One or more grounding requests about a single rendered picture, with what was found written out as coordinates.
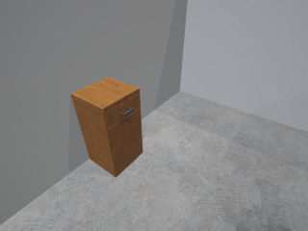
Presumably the drawer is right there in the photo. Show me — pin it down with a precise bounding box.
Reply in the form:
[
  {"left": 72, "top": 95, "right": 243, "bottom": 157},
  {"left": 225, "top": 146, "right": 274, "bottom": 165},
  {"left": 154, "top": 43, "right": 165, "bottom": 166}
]
[{"left": 106, "top": 94, "right": 140, "bottom": 128}]

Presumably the handle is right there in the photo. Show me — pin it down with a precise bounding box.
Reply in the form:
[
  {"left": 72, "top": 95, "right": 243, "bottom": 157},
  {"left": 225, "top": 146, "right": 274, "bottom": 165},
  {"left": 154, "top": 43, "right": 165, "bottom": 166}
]
[{"left": 120, "top": 107, "right": 135, "bottom": 117}]

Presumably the cabinet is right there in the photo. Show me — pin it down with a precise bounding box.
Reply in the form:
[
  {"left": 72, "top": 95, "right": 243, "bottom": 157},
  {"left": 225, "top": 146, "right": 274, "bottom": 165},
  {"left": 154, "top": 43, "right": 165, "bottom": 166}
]
[{"left": 71, "top": 77, "right": 143, "bottom": 178}]

